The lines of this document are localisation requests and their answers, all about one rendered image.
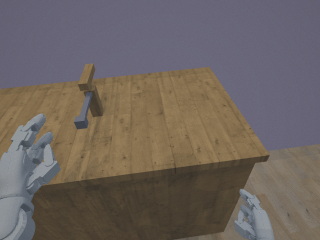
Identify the tap lever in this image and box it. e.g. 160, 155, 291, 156
74, 92, 93, 130

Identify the left robot hand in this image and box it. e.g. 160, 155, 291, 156
0, 113, 61, 201

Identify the counter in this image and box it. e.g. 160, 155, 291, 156
0, 63, 270, 240

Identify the left robot forearm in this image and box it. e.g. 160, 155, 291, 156
0, 196, 36, 240

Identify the right robot hand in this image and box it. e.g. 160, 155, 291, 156
234, 188, 275, 240

